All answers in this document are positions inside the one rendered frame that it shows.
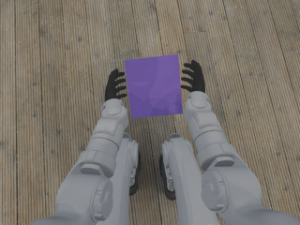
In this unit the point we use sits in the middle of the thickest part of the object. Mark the carton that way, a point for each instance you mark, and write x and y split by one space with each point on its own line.
154 86

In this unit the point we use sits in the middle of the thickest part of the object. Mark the right robot forearm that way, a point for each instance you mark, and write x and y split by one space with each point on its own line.
210 141

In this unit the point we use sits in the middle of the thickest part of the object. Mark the robot right hand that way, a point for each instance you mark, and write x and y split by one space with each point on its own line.
198 83

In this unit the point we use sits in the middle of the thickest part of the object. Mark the left robot forearm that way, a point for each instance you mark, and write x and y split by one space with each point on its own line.
101 151

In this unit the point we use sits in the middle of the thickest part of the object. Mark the robot right upper arm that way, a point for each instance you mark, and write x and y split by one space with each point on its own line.
235 194

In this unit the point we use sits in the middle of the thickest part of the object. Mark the robot left upper arm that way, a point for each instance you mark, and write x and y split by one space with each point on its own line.
83 199

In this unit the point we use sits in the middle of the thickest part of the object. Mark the robot right foot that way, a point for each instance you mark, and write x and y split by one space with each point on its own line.
170 194

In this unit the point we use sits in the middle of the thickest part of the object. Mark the right robot thigh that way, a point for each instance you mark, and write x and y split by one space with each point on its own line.
178 157

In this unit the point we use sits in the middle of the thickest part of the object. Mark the robot left hand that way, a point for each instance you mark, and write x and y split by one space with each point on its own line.
110 90

